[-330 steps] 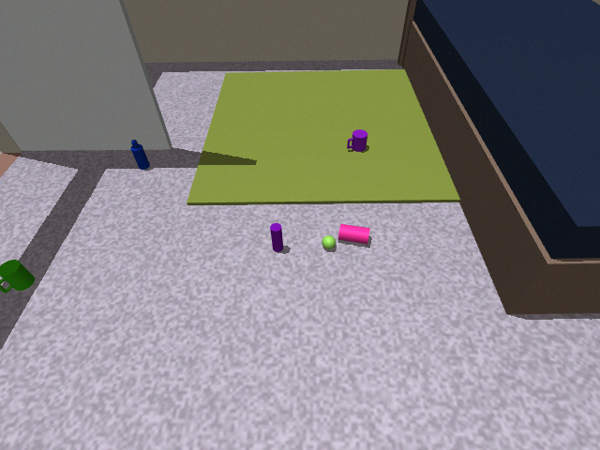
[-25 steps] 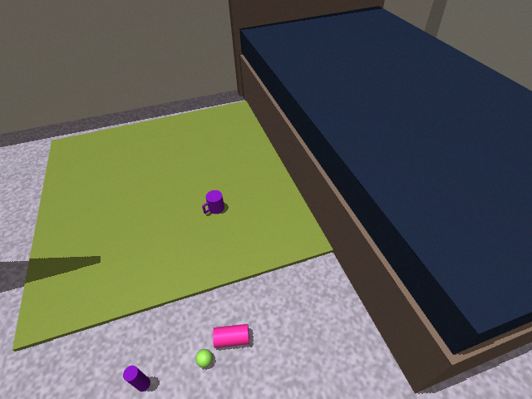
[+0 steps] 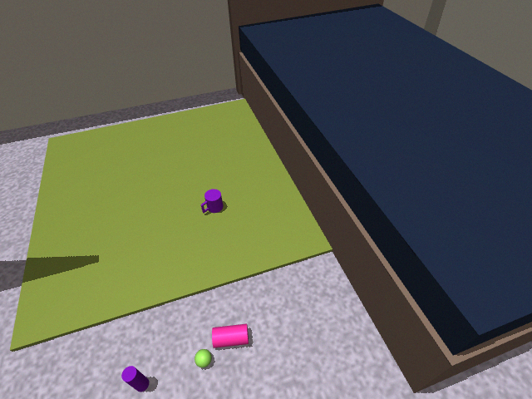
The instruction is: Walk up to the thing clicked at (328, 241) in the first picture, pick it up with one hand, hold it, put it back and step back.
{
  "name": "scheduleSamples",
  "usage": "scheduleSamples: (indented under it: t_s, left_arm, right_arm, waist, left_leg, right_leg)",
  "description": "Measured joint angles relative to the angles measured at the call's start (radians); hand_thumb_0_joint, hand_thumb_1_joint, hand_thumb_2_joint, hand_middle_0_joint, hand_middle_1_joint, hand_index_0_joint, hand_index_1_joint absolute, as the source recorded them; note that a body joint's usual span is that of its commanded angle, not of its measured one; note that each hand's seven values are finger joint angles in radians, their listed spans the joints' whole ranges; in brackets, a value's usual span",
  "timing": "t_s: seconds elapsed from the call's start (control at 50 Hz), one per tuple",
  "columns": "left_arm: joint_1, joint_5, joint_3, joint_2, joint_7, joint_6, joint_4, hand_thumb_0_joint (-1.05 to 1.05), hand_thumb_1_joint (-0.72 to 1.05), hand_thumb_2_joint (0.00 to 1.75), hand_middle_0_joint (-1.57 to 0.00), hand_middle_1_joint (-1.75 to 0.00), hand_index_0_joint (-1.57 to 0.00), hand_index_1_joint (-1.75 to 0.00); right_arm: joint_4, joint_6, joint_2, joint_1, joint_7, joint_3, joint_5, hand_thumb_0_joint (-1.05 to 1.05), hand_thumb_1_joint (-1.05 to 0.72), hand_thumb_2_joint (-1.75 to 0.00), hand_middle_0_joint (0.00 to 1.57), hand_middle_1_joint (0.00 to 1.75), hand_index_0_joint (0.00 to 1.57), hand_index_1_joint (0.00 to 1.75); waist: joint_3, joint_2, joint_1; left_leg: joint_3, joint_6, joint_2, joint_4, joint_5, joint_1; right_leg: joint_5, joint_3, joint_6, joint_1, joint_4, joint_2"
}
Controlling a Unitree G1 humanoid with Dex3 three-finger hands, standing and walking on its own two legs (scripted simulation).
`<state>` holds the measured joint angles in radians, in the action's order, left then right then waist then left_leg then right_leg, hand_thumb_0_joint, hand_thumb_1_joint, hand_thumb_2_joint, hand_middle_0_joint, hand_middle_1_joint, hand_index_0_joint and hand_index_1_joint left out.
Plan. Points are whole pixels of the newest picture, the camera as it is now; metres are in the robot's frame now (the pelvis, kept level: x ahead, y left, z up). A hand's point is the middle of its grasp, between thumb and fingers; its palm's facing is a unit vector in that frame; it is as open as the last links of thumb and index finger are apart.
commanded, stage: stand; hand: left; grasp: from above
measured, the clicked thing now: (203, 358) +0.42 +0.26 -0.75
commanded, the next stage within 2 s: rise first in 0.74 s
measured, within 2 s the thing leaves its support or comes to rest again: neither
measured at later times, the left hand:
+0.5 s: hand out of the picture +0.07 +0.26 -0.16, palm faces -0.03 -0.94 -0.35, open 7.4 cm
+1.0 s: hand out of the picture +0.11 +0.25 -0.16, palm faces +0.02 -0.94 -0.33, open 8.0 cm
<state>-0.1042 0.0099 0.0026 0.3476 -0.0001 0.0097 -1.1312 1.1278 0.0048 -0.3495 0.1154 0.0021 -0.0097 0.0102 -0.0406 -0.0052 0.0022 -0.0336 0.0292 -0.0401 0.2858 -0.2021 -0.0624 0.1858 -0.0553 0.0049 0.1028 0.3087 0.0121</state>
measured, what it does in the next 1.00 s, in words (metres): stands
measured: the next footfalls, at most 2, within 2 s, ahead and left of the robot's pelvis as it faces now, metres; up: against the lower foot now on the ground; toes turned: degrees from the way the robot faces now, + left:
none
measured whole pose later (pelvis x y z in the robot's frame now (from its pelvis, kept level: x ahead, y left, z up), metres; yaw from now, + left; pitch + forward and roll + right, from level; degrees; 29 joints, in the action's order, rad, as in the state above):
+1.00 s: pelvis -0.02 +0.00 -0.01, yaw +1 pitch +3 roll +0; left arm 0.02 0.04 -0.09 0.33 0.01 0.02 -1.09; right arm 0.88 0.04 -0.30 0.20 -0.03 0.00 -0.04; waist -0.05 0.00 -0.01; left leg -0.02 0.02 -0.03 0.47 -0.25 -0.28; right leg 0.22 -0.06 0.00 0.30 0.47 0.03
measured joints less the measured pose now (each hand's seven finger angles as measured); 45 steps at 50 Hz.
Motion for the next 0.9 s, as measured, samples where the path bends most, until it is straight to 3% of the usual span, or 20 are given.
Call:
scheduleSamples:
  t_s: [0.86, 0.9]
  left_arm:
    - [-0.014, 0.003, 0.001, 0.002, 0.0, -0.001, 0.004, 0.01, 0.9, 0.9, -0.21, -0.31, -0.2, -0.3]
    - [-0.016, -0.018, -0.014, -0.009, -0.011, 0.002, 0.055, 0.01, 0.88, 0.9, -0.21, -0.33, -0.2, -0.32]
  right_arm:
    - [-0.001, -0.002, 0.002, 0.011, 0.003, 0.006, 0.001, 0.0, -0.9, -0.89, 0.2, 0.3, 0.2, 0.3]
    - [-0.085, 0.003, 0.004, 0.044, -0.016, 0.002, -0.03, 0.01, -0.91, -0.89, 0.2, 0.3, 0.2, 0.3]
  waist:
    - [0.0, 0.002, 0.0]
    - [0.002, -0.001, -0.007]
  left_leg:
    - [-0.004, -0.006, 0.005, -0.001, 0.011, 0.0]
    - [0.004, -0.01, 0.007, 0.043, -0.003, -0.052]
  right_leg:
    - [-0.015, 0.005, -0.004, -0.001, -0.007, 0.004]
    - [-0.003, -0.002, -0.005, 0.043, 0.029, 0.009]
